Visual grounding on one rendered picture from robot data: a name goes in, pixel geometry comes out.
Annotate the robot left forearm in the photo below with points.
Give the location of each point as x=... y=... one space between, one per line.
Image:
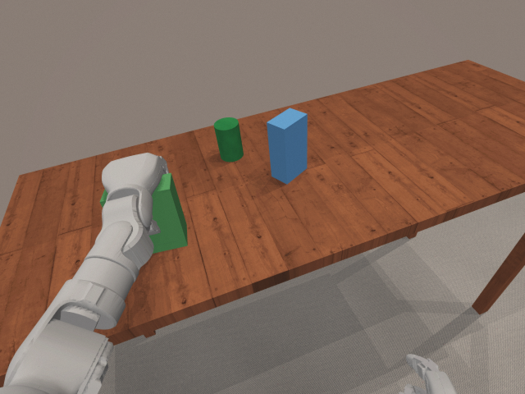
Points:
x=95 y=297

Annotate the robot left hand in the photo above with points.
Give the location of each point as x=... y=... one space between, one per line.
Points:
x=143 y=169

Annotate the sponge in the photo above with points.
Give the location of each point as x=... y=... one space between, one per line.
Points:
x=168 y=214

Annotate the left robot upper arm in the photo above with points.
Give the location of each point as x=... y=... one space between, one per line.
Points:
x=64 y=359

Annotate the table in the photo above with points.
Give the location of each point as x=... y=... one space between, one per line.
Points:
x=384 y=161

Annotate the robot right hand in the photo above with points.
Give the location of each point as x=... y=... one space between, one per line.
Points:
x=437 y=382

